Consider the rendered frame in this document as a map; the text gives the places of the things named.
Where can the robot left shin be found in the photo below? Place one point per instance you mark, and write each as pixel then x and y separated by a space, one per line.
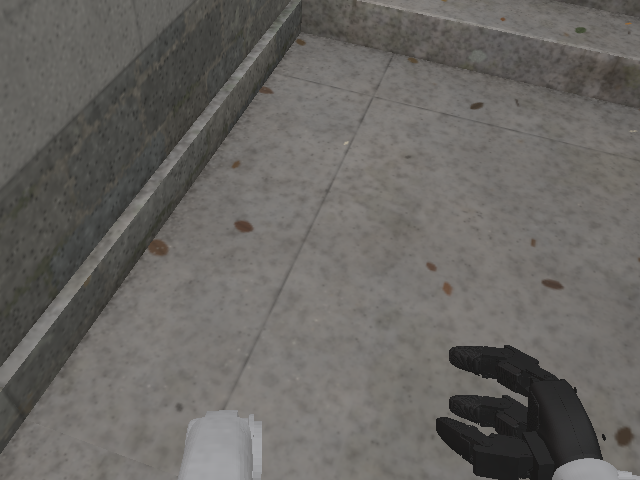
pixel 189 427

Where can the robot right forearm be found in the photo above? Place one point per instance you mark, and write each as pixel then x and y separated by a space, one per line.
pixel 586 469

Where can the right robot hand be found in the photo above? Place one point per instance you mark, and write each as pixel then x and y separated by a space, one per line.
pixel 532 442

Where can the left robot thigh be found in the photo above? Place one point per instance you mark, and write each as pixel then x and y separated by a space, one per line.
pixel 223 446

